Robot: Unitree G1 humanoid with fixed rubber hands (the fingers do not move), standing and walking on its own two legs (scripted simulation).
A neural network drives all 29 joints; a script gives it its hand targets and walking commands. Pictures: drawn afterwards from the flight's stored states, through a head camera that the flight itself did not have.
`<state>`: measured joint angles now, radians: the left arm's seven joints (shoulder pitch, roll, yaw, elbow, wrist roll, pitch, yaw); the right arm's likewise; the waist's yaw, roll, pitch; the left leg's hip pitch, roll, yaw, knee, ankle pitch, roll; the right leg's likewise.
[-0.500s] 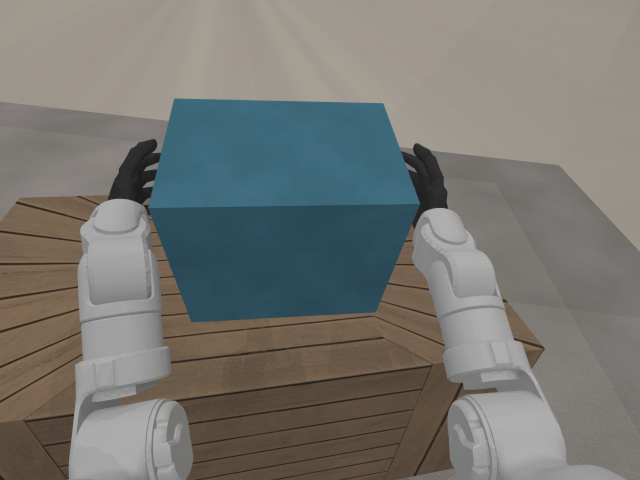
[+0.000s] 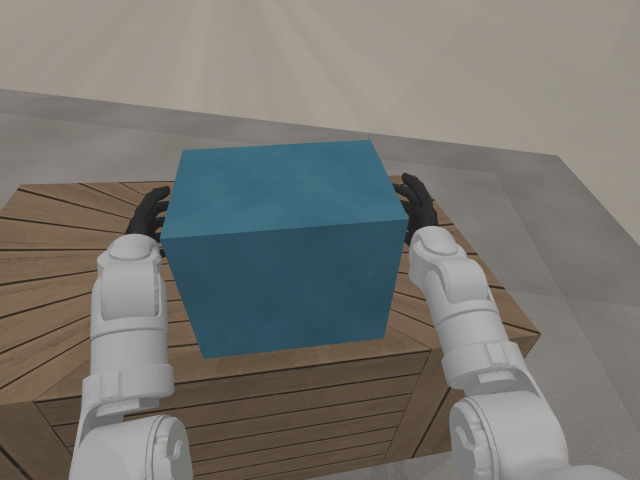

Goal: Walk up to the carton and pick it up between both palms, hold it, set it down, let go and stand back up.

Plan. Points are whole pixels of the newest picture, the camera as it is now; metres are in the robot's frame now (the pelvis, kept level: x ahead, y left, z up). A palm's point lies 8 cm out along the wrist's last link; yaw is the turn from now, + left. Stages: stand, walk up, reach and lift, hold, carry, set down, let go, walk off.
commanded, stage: hold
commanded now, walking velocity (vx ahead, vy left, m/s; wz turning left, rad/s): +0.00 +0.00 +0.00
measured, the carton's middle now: (287, 248) +0.38 +0.03 +0.13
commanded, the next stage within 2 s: none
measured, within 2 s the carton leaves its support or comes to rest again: neither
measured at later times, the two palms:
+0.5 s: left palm (143, 189) +0.37 +0.19 +0.23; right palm (428, 191) +0.37 -0.15 +0.23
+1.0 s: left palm (130, 195) +0.33 +0.20 +0.24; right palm (436, 182) +0.35 -0.14 +0.26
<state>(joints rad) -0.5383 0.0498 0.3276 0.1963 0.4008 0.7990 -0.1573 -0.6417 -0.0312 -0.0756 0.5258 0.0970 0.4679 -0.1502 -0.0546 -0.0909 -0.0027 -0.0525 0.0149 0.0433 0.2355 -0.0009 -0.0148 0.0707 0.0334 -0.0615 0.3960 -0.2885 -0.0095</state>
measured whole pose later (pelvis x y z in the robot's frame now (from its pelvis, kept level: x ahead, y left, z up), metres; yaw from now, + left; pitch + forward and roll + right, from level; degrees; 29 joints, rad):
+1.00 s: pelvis +0.02 +0.00 +0.00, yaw -1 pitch -11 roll +2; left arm -0.53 0.02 0.32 0.02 0.42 0.78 -0.12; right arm -0.67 -0.04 -0.07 0.42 0.12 0.43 -0.17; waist -0.06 -0.09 -0.09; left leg -0.03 0.01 0.06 0.24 -0.03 -0.01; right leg 0.10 0.02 -0.05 0.38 -0.30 -0.01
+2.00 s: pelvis +0.01 +0.01 +0.00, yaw +0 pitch -10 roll +1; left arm -0.55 0.00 0.35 0.07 0.30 0.73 -0.06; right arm -0.66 -0.05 -0.06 0.48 0.11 0.34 -0.19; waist -0.06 -0.08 0.01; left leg -0.04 0.01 0.06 0.23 0.00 -0.01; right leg 0.08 0.02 -0.06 0.37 -0.28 -0.02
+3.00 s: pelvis +0.01 +0.01 +0.00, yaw -1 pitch -10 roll +1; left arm -0.56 0.00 0.35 0.20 0.43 0.73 -0.14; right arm -0.70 -0.05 -0.09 0.64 0.06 0.34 -0.15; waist -0.06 -0.08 0.00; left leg -0.05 0.01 0.06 0.23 -0.01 0.00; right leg 0.08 0.02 -0.06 0.37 -0.28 -0.02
